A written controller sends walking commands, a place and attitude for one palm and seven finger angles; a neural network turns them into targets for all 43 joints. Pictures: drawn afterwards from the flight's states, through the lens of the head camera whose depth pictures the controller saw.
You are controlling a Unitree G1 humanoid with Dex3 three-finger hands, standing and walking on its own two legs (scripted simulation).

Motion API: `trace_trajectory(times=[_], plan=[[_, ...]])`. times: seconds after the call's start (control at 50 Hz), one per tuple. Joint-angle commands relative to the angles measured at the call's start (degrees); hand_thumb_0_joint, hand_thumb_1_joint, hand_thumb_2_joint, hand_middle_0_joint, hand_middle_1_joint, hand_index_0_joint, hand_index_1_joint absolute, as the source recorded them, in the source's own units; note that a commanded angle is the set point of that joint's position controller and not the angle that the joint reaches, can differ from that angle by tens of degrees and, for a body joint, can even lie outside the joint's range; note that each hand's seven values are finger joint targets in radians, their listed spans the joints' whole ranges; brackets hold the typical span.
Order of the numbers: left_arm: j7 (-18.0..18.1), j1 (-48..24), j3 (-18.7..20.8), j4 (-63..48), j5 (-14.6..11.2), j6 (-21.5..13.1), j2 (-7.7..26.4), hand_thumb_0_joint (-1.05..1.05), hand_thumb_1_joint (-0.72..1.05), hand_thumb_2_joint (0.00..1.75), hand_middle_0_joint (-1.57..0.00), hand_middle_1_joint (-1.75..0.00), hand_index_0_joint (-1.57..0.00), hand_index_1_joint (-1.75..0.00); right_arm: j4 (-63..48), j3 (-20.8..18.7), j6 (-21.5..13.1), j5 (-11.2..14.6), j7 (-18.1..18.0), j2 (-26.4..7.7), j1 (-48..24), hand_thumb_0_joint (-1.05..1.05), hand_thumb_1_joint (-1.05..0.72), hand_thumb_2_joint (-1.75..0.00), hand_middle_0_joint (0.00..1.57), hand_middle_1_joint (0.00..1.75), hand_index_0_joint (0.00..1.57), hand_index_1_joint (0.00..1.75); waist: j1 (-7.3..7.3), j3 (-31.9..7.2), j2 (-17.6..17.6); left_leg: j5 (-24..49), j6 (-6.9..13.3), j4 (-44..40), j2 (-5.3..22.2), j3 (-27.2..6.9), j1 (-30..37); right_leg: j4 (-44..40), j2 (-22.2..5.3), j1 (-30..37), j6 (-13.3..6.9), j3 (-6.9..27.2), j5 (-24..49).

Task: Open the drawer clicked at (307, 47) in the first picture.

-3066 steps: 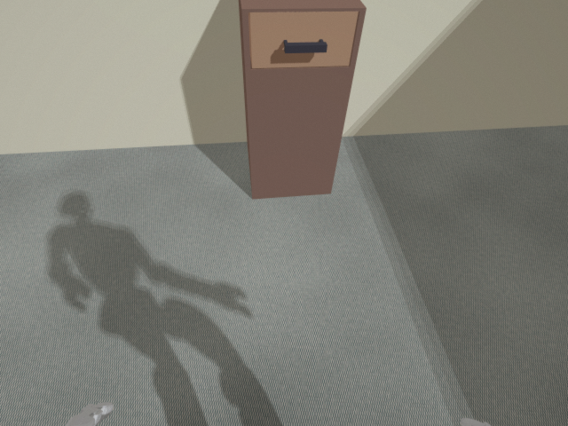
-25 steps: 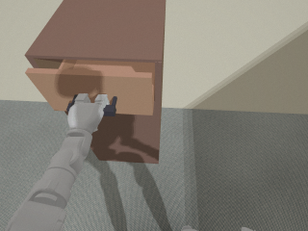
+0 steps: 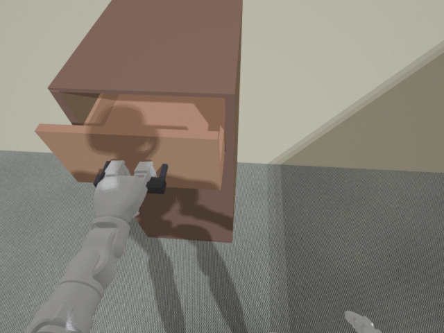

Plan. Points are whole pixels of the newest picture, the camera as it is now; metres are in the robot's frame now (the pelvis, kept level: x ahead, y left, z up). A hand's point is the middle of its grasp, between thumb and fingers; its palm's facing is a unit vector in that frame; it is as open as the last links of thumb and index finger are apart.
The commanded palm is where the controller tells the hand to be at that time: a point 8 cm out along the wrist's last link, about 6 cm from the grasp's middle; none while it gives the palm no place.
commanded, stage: pull the drawer open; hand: left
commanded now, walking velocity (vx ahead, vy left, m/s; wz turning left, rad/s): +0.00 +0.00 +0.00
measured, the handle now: (133, 175) +0.41 +0.20 +0.01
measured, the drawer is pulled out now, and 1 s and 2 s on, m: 0.12 0.25 0.30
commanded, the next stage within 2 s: open the thumb to release the handle in 1.66 s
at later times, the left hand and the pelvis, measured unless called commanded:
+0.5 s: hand (125, 232) +0.30 +0.20 -0.01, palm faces -0.02 -0.07 -1.00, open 6.0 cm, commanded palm +0.25 +0.20 +0.05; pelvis +0.00 -0.01 +0.00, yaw +1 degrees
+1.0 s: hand (113, 277) +0.22 +0.20 -0.01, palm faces +0.00 -0.08 -1.00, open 5.9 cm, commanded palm +0.19 +0.21 +0.05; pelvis -0.01 -0.02 -0.01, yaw +1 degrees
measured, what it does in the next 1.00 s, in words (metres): stands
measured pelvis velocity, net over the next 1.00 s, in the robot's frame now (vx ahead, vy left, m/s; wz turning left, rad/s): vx -0.01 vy -0.02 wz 0.02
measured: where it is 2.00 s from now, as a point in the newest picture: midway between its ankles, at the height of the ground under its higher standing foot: outside the picture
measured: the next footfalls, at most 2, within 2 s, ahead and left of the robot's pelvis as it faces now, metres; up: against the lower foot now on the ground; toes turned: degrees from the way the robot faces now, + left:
none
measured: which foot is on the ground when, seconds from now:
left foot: down 0.00-1.00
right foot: down 0.00-1.00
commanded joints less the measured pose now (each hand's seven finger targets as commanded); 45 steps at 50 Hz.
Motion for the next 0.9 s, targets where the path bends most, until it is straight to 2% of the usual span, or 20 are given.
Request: trace_trajectory(times=[0.0,0.08,0.1,0.2,0.28,0.32,0.36,0.42,0.44,0.46,0.5,0.54,0.58,0.66,0.68,0.7,0.74,0.78,0.84,0.88], plan=[[2.57,-8.32,6.52,-11.90,-1.09,1.72,10.74,0.00,0.90,0.90,-0.40,-1.35,-0.40,-1.35,-7.07,-2.25,-2.32,-0.07,-0.67,-7.30,-2.97,0.00,-0.90,-0.90,0.20,0.30,0.20,0.30,2.41,-17.00,-3.03,23.94,-0.19,-4.23,-1.99,-0.92,5.95,-2.78,1.90,15.16,-2.61,-1.65,20.07],[3.21,-7.89,6.15,-13.50,-0.40,2.22,10.91,0.00,0.90,0.90,-0.40,-1.35,-0.40,-1.35,-6.86,-2.02,-2.56,-0.32,-0.64,-7.24,-3.95,0.00,-0.90,-0.90,0.20,0.30,0.20,0.30,2.54,-16.58,-2.11,22.87,-0.43,-4.30,-2.00,-1.21,6.56,-2.57,1.95,14.03,-2.70,-1.92,17.76],[3.28,-8.45,5.00,-14.73,-0.47,2.32,9.56,0.00,0.90,0.90,-0.40,-1.35,-0.40,-1.35,-7.03,-2.06,-2.74,-0.35,-0.57,-7.08,-4.17,0.00,-0.90,-0.90,0.20,0.30,0.20,0.30,2.38,-16.96,-1.42,22.84,-0.42,-4.25,-2.02,-1.16,7.06,-2.58,1.89,13.97,-2.76,-1.96,17.85],[2.94,-6.45,5.29,-14.85,-0.56,2.95,10.10,0.00,0.90,0.90,-0.40,-1.35,-0.40,-1.35,-7.14,-1.64,-2.97,-0.39,-0.83,-6.96,-5.58,0.00,-0.90,-0.90,0.20,0.30,0.20,0.30,2.87,-15.85,-3.17,21.26,-0.33,-4.32,-2.39,-1.07,6.26,-2.77,1.78,14.78,-2.62,-1.71,17.88],[2.20,-1.99,6.41,-16.50,-1.03,2.97,10.91,0.00,0.90,0.90,-0.40,-1.35,-0.40,-1.35,-7.78,-1.35,-2.93,-0.38,-1.01,-6.75,-6.74,0.00,-0.90,-0.90,0.20,0.30,0.20,0.30,3.92,-16.53,-3.37,21.50,-0.36,-4.57,-2.55,-0.96,6.38,-2.89,1.60,16.76,-2.58,-1.18,19.07],[1.85,-0.45,5.08,-17.53,-1.41,2.88,9.09,0.00,0.90,0.90,-0.40,-1.35,-0.40,-1.35,-8.04,-1.22,-3.15,-0.42,-0.90,-6.47,-7.40,0.00,-0.90,-0.90,0.20,0.30,0.20,0.30,3.68,-15.63,-3.68,21.19,-0.27,-4.59,-2.57,-0.86,6.40,-3.18,1.54,16.56,-2.51,-1.24,19.15],[1.54,1.50,6.53,-17.25,-1.49,2.63,10.30,0.00,0.90,0.90,-0.40,-1.35,-0.40,-1.35,-8.03,-1.14,-3.10,-0.37,-0.98,-6.65,-7.94,0.00,-0.90,-0.90,0.20,0.30,0.20,0.30,3.87,-14.31,-4.49,20.65,-0.37,-4.80,-2.55,-1.07,6.03,-3.46,1.71,16.45,-2.56,-1.04,18.37],[1.63,7.03,6.32,-20.86,-1.72,2.03,9.41,0.00,0.90,0.90,-0.40,-1.35,-0.40,-1.35,-9.06,-1.01,-3.50,-0.59,-0.71,-6.08,-8.73,0.00,-0.90,-0.90,0.20,0.30,0.20,0.30,4.82,-15.07,-3.13,22.32,-0.42,-4.51,-2.64,-0.91,6.64,-2.86,1.62,17.30,-2.60,-0.94,20.25],[1.57,6.87,5.06,-22.36,-1.87,1.90,7.99,0.00,0.90,0.90,-0.40,-1.35,-0.40,-1.35,-9.05,-1.04,-3.66,-0.70,-0.48,-6.13,-8.62,0.00,-0.90,-0.90,0.20,0.30,0.20,0.30,4.30,-15.14,-3.70,22.75,-0.44,-4.42,-2.46,-0.97,7.11,-2.89,1.53,16.93,-2.49,-1.08,20.54],[1.62,9.26,6.60,-23.08,-1.92,1.75,8.92,0.00,0.90,0.90,-0.40,-1.35,-0.40,-1.35,-9.32,-1.12,-3.74,-0.67,-0.40,-6.22,-8.97,0.00,-0.90,-0.90,0.20,0.30,0.20,0.30,4.78,-15.26,-3.49,23.97,-0.50,-4.26,-2.35,-1.16,7.28,-2.76,1.71,16.98,-2.62,-0.93,20.47],[2.07,12.52,5.59,-26.39,-1.78,1.43,7.77,0.00,0.90,0.90,-0.40,-1.35,-0.40,-1.35,-9.85,-0.97,-3.88,-0.87,0.02,-5.93,-9.29,0.00,-0.90,-0.90,0.20,0.30,0.20,0.30,4.94,-15.29,-2.76,24.95,-0.61,-3.87,-2.30,-1.20,7.82,-2.24,1.67,16.40,-2.61,-1.17,20.72],[2.50,13.07,4.40,-28.46,-1.56,1.34,6.45,0.00,0.90,0.90,-0.40,-1.35,-0.40,-1.35,-9.70,-1.06,-4.09,-1.04,0.37,-5.93,-9.64,0.00,-0.90,-0.90,0.20,0.30,0.20,0.30,4.30,-14.56,-2.78,24.61,-0.64,-3.37,-2.24,-1.29,7.95,-2.16,1.73,15.11,-2.58,-1.13,20.39],[3.09,14.89,6.08,-30.52,-1.32,1.28,8.07,0.00,0.90,0.90,-0.40,-1.35,-0.40,-1.35,-9.75,-1.10,-4.19,-1.20,0.50,-5.98,-9.80,0.00,-0.90,-0.90,0.20,0.30,0.20,0.30,4.49,-14.49,-2.78,24.83,-0.77,-3.30,-2.08,-1.49,8.24,-1.95,1.68,15.02,-2.62,-1.11,20.17],[3.95,17.99,5.02,-33.69,-0.85,1.23,6.70,0.00,0.90,0.90,-0.40,-1.35,-0.40,-1.35,-9.95,-0.97,-4.59,-1.66,0.70,-5.88,-11.06,0.00,-0.90,-0.90,0.20,0.30,0.20,0.30,4.46,-14.02,-2.13,23.62,-0.88,-2.70,-2.23,-1.57,8.25,-1.70,1.76,13.85,-2.72,-0.71,19.22],[4.30,18.55,6.51,-34.26,-0.69,1.20,8.27,0.00,0.90,0.90,-0.40,-1.35,-0.40,-1.35,-9.81,-1.02,-4.54,-1.66,0.75,-5.72,-10.86,0.00,-0.90,-0.90,0.20,0.30,0.20,0.30,4.57,-14.14,-2.88,23.13,-0.91,-2.71,-2.13,-1.73,8.38,-1.52,1.75,13.82,-2.71,-0.69,18.61],[4.54,20.07,6.29,-34.39,-0.46,1.22,7.97,0.00,0.90,0.90,-0.40,-1.35,-0.40,-1.35,-9.97,-0.85,-4.57,-1.77,0.69,-5.62,-11.32,0.00,-0.90,-0.90,0.20,0.30,0.20,0.30,4.99,-13.82,-2.23,22.79,-0.91,-2.49,-2.38,-1.65,7.86,-1.19,1.81,13.79,-2.79,-0.72,18.47],[4.69,20.07,4.58,-35.46,-0.50,1.33,6.16,0.00,0.90,0.90,-0.40,-1.35,-0.40,-1.35,-9.84,-0.84,-4.77,-1.86,0.85,-5.36,-11.64,0.00,-0.90,-0.90,0.20,0.30,0.20,0.30,4.24,-13.00,-2.59,21.68,-0.88,-2.09,-2.34,-1.72,8.01,-1.31,1.66,12.67,-2.66,-0.98,17.72],[4.93,20.78,6.24,-36.70,-0.30,1.08,8.07,0.00,0.90,0.90,-0.40,-1.35,-0.40,-1.35,-9.89,-0.75,-4.82,-2.03,0.68,-5.49,-11.89,0.00,-0.90,-0.90,0.20,0.30,0.20,0.30,4.61,-13.37,-2.66,21.01,-0.92,-2.01,-2.38,-1.84,8.03,-1.14,1.74,12.65,-2.70,-0.54,16.99],[5.07,22.37,5.31,-37.62,-0.41,0.84,6.85,0.00,0.90,0.90,-0.40,-1.35,-0.40,-1.35,-10.02,-0.53,-4.96,-2.13,0.71,-5.05,-12.48,0.00,-0.90,-0.90,0.20,0.30,0.20,0.30,4.55,-12.47,-3.48,19.48,-0.82,-1.81,-2.57,-1.97,7.50,-1.04,1.72,12.18,-2.75,-0.68,16.07],[5.05,24.60,6.84,-38.09,-0.70,0.78,8.41,0.00,0.90,0.90,-0.40,-1.35,-0.40,-1.35,-10.16,-0.28,-5.04,-2.15,0.53,-5.13,-13.07,0.00,-0.90,-0.90,0.20,0.30,0.20,0.30,4.97,-12.19,-3.24,18.55,-0.83,-1.85,-2.72,-1.86,7.11,-1.21,1.57,12.71,-2.69,0.04,16.15]])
